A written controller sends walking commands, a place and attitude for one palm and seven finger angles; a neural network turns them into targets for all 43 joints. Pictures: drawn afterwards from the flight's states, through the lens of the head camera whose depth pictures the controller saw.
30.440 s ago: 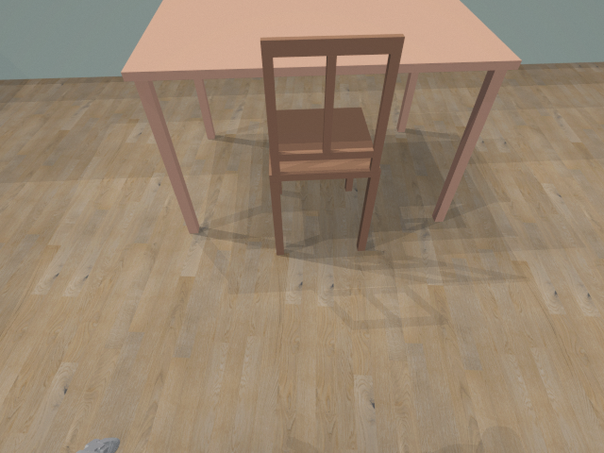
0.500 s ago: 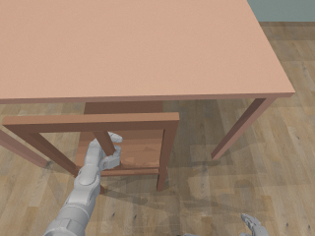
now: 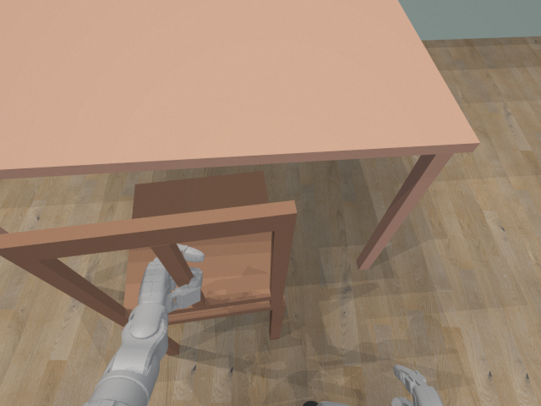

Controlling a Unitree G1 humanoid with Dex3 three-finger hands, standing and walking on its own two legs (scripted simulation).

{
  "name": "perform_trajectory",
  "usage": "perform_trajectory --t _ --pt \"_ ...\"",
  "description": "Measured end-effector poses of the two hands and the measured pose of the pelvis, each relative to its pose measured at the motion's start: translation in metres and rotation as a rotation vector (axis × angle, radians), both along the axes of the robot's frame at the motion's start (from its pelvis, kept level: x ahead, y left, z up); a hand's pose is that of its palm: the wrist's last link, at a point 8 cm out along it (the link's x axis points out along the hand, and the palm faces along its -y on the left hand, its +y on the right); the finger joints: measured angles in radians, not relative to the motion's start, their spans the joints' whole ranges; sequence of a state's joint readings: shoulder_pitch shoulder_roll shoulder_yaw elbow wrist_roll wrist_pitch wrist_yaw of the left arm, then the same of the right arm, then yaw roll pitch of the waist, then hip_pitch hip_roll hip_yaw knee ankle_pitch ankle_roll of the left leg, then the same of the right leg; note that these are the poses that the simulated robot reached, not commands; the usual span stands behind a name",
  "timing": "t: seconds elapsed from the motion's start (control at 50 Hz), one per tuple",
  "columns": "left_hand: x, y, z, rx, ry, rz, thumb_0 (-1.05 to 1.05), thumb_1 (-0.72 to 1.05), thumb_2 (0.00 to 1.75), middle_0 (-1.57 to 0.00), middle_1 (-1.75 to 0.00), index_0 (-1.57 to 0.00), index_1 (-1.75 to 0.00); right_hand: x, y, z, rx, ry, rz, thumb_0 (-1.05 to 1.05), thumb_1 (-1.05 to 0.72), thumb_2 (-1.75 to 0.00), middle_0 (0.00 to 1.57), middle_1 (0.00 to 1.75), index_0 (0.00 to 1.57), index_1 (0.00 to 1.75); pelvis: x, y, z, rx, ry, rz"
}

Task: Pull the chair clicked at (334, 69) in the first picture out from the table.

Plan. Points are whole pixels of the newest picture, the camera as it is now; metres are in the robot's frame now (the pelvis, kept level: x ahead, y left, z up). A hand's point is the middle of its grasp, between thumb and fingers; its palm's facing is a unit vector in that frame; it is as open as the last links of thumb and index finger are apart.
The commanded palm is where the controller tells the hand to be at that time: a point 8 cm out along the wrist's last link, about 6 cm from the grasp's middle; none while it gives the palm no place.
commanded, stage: step backward, pulling the chair out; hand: left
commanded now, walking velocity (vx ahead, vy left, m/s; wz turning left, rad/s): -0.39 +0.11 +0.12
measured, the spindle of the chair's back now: (184, 277) +0.32 +0.16 -0.09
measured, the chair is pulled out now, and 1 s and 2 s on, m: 0.09 0.25 0.44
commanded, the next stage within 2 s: none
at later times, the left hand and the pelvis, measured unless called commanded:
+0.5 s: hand (193, 339) +0.22 +0.12 -0.07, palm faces -0.02 -0.99 -0.13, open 5.5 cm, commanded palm +0.20 +0.18 -0.07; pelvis -0.08 +0.01 +0.00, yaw +0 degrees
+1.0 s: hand (188, 402) +0.14 +0.12 -0.07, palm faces -0.02 -0.99 -0.14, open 5.5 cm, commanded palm +0.11 +0.17 -0.07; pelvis -0.17 +0.00 +0.00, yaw -1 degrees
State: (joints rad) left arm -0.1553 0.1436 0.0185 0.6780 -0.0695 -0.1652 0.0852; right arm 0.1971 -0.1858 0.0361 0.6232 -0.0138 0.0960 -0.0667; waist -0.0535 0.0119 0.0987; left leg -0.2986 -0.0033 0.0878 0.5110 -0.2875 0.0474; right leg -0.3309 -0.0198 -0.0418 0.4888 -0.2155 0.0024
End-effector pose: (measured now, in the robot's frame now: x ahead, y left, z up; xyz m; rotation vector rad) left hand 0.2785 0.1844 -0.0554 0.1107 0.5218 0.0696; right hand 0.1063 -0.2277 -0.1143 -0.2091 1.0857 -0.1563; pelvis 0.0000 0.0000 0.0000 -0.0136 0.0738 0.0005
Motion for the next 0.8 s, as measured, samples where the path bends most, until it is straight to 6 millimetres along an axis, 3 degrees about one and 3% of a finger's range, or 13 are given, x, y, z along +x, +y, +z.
perform_trajectory --t 0.14,0.28,0.42,0.58,0.68,0.8 --pt "-0.019 -0.010 0.000 0.010 0.005 0.046 0.10 0.66 0.77 -0.31 -1.12 -0.49 -1.45 -0.008 -0.022 -0.008 -0.013 -0.017 -0.019 0.01 -0.90 -0.90 0.20 0.30 0.20 0.30 -0.023 -0.013 -0.003 -0.011 0.004 0.018" --pt "-0.036 -0.014 0.001 0.000 0.011 0.008 0.09 0.66 0.74 -0.28 -1.14 -0.49 -1.45 -0.029 -0.043 0.002 -0.127 -0.027 -0.035 0.01 -0.91 -0.90 0.20 0.29 0.20 0.30 -0.052 0.004 -0.006 -0.006 0.011 0.058" --pt "-0.063 -0.009 0.001 -0.012 0.007 -0.059 0.07 0.68 0.73 -0.24 -1.16 -0.49 -1.45 -0.054 -0.018 0.014 -0.121 -0.045 -0.046 0.01 -0.91 -0.90 0.20 0.29 0.20 0.30 -0.074 0.018 -0.002 0.020 0.005 0.013" --pt "-0.090 -0.010 0.002 0.011 0.008 -0.036 0.07 0.66 0.76 -0.27 -1.14 -0.49 -1.45 -0.084 0.017 -0.009 0.042 -0.020 -0.006 0.01 -0.91 -0.90 0.20 0.29 0.20 0.30 -0.096 0.007 0.000 -0.007 -0.008 -0.011" --pt "-0.103 -0.013 0.002 0.016 0.006 -0.024 0.07 0.65 0.76 -0.28 -1.13 -0.49 -1.45 -0.111 0.008 -0.015 0.040 -0.026 -0.051 0.01 -0.90 -0.90 0.20 0.30 0.20 0.30 -0.116 0.004 -0.004 -0.019 -0.016 -0.001" --pt "-0.121 -0.013 0.001 0.011 -0.010 -0.062 0.05 0.66 0.75 -0.26 -1.16 -0.49 -1.45 -0.140 -0.015 -0.007 -0.083 -0.023 -0.075 0.01 -0.91 -0.90 0.20 0.30 0.20 0.30 -0.136 0.016 -0.007 -0.012 -0.027 0.010"
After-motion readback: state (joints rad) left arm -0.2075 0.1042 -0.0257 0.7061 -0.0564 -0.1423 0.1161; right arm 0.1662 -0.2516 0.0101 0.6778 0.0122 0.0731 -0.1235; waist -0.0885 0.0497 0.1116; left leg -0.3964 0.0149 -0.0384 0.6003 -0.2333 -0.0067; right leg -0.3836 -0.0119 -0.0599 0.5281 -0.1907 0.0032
